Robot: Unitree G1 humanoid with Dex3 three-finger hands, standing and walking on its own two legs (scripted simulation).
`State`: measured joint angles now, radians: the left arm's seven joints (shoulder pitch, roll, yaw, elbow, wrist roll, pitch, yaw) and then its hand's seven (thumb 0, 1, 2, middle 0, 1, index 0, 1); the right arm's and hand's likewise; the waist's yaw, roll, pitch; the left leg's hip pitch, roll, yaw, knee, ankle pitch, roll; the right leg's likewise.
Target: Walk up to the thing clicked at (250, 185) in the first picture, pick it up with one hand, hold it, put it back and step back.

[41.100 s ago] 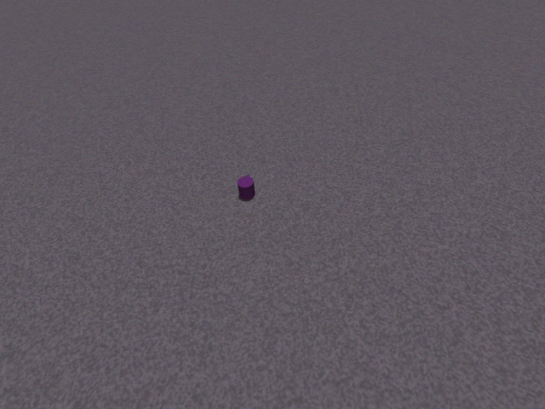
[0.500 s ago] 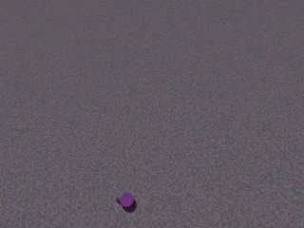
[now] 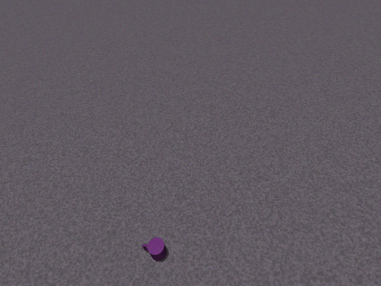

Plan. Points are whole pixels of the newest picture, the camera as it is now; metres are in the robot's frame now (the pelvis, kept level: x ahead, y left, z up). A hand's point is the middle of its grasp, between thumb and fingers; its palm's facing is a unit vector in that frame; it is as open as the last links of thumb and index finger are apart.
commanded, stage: stand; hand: left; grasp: from above
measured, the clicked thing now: (154, 248) +0.46 +0.26 -0.73
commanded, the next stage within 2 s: step back in 1.26 s
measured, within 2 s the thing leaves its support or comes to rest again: neither
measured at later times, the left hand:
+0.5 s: hand out of the picture +0.10 +0.24 -0.15, palm faces +0.00 -0.95 -0.33, open 7.4 cm
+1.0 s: hand out of the picture +0.09 +0.24 -0.15, palm faces -0.01 -0.94 -0.35, open 7.4 cm
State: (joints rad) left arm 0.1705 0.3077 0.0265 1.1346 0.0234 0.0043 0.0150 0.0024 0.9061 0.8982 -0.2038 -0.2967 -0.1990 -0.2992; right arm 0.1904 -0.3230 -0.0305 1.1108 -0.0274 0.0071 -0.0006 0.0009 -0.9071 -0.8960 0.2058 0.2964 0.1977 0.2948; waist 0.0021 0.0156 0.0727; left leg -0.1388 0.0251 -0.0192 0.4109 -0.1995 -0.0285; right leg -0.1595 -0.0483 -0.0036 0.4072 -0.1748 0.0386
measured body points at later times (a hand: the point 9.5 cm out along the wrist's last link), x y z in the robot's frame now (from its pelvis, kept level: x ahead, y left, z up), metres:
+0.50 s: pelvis +0.02 +0.00 +0.00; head +0.03 +0.00 +0.45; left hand +0.10 +0.29 -0.13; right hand +0.09 -0.28 -0.14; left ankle +0.02 +0.14 -0.74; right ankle +0.03 -0.14 -0.74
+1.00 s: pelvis +0.02 +0.00 +0.00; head +0.03 -0.01 +0.45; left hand +0.09 +0.29 -0.13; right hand +0.09 -0.30 -0.14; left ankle +0.02 +0.14 -0.74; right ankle +0.03 -0.14 -0.74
